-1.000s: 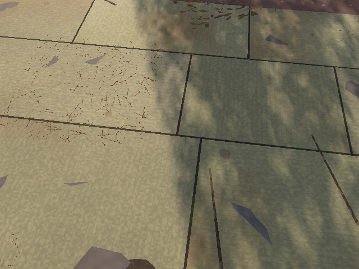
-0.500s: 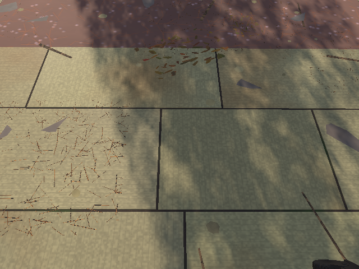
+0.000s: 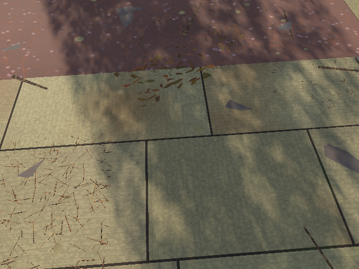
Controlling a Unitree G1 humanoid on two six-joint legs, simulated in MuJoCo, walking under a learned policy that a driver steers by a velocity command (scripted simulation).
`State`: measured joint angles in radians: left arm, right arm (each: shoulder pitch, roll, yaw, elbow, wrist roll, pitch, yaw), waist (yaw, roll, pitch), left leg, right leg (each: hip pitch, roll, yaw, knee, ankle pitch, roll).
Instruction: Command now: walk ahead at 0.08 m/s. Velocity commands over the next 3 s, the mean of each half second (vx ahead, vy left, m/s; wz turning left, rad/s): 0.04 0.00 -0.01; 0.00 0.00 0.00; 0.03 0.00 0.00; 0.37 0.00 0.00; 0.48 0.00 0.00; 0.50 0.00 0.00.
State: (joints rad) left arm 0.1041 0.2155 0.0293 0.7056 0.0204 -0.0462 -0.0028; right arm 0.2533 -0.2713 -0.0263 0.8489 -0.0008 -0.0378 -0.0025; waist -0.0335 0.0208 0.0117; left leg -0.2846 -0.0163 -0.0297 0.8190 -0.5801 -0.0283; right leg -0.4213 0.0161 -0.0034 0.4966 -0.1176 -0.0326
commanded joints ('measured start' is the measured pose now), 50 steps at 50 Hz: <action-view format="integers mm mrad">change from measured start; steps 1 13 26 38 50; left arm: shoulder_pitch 28 29 69 61 66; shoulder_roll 138 94 96 98 87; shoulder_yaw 32 33 42 39 30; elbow -29 66 204 304 372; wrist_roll -7 -8 -20 -23 -22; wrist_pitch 12 30 45 61 62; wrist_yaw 1 27 38 50 51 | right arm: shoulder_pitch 44 -28 43 55 89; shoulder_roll -98 -63 -48 -26 -10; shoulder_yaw -27 -21 -17 -11 -3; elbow -38 17 104 163 204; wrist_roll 0 -20 -3 -4 -5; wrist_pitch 45 23 14 19 19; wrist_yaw -17 -30 -31 -29 -33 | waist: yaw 16 47 27 32 36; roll -118 76 -21 -12 -15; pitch -147 27 -21 8 34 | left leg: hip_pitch -161 -134 10 28 19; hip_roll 81 92 61 49 42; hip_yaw -49 -45 -5 10 16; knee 85 -456 -391 -422 -450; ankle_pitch -21 143 443 448 377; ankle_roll -42 37 41 41 41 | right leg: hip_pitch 256 209 262 274 264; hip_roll -296 -40 -49 -49 -45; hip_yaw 331 48 43 40 36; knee -156 -33 0 -22 -47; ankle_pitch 268 -112 147 121 60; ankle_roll -210 10 11 20 27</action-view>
